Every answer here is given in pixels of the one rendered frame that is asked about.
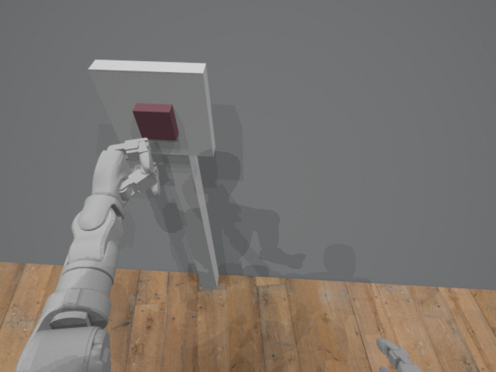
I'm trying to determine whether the button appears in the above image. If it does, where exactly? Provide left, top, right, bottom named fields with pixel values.
left=133, top=103, right=179, bottom=140

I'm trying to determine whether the right robot hand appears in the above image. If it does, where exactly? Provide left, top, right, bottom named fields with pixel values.
left=377, top=337, right=422, bottom=372

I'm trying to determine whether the panel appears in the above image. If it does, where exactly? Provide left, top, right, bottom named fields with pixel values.
left=88, top=60, right=219, bottom=289

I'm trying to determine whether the robot left forearm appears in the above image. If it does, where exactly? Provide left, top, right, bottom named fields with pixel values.
left=15, top=195, right=125, bottom=372

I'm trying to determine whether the left robot hand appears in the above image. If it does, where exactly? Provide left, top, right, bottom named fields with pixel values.
left=91, top=138, right=160, bottom=208

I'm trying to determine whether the left robot upper arm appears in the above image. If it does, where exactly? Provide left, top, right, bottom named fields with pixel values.
left=19, top=326, right=111, bottom=372

